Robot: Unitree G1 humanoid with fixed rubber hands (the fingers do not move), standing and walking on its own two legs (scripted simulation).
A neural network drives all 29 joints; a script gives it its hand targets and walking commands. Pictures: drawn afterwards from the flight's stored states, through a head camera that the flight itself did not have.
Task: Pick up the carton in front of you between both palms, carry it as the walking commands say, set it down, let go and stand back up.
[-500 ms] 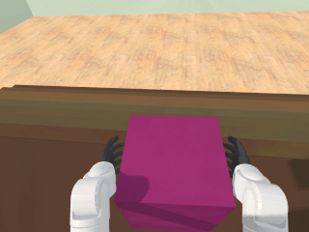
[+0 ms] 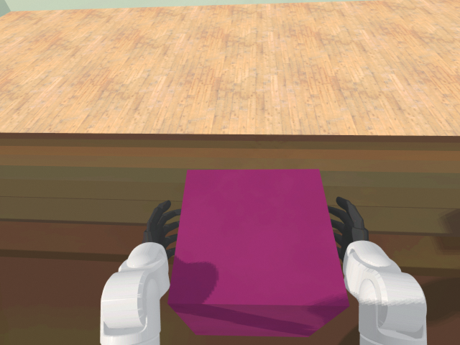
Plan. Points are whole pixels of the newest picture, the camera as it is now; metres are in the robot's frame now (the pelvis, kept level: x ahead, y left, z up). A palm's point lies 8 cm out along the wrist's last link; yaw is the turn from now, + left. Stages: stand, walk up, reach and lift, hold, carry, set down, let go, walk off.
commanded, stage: carry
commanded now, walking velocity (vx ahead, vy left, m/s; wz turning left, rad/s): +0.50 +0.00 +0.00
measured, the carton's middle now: (252, 259) +0.26 -0.02 +0.02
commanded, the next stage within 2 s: none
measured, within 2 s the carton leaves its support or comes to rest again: neither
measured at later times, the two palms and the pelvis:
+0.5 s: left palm (171, 99) +0.68 +0.15 +0.09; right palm (288, 90) +0.68 -0.15 +0.10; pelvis +0.34 +0.00 -0.02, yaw +0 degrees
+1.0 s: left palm (191, 54) +1.02 +0.12 +0.06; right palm (275, 48) +1.04 -0.18 +0.05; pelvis +0.70 -0.04 -0.11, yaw +3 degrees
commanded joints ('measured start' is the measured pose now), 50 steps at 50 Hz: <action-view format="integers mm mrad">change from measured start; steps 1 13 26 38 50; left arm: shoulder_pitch -528 -925 -1176 -996 -1088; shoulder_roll -695 -659 -830 -751 -539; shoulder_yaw -625 -582 -436 -489 -371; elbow -78 230 351 220 419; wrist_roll -285 -374 -295 -207 -303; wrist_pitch -1 -27 -73 -82 -5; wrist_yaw -114 -101 -37 -60 -22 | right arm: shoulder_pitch -539 -775 -1161 -1054 -1017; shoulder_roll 706 615 867 841 607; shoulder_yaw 693 470 504 613 317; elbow -88 263 391 214 515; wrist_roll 357 162 338 389 193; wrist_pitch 22 -14 -65 -79 12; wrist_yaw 155 51 69 104 -13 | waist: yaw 144 139 -27 -9 128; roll -343 -156 62 106 -255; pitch -299 -129 -451 -402 -262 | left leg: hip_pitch -693 -686 303 159 -855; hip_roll -128 16 241 134 -116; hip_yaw -37 -82 -582 -199 -199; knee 956 523 144 348 1378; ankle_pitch -45 275 669 849 -237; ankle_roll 6 70 313 221 20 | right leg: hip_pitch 847 467 -216 -51 766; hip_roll -334 -205 24 40 -250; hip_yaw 669 184 241 95 621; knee -283 -293 766 241 -12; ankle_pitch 88 137 -278 143 600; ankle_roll -264 -189 -54 -50 -102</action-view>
